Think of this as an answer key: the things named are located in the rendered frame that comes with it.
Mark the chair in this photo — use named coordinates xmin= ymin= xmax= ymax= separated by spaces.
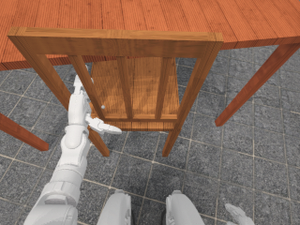
xmin=7 ymin=26 xmax=224 ymax=158

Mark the table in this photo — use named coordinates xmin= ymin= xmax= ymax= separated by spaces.
xmin=0 ymin=0 xmax=300 ymax=152

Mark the left robot hand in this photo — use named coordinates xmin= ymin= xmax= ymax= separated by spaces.
xmin=67 ymin=66 xmax=122 ymax=135

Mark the left robot upper arm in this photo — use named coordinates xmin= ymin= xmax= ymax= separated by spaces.
xmin=25 ymin=204 xmax=78 ymax=225

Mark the robot left thigh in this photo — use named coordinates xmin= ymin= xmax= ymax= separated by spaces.
xmin=97 ymin=193 xmax=131 ymax=225

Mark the right robot shin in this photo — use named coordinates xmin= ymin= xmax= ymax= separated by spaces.
xmin=166 ymin=190 xmax=182 ymax=225

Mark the left robot forearm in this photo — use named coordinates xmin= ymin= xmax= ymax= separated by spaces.
xmin=23 ymin=124 xmax=90 ymax=225

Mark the right robot hand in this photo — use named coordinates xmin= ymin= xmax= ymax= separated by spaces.
xmin=225 ymin=203 xmax=255 ymax=225

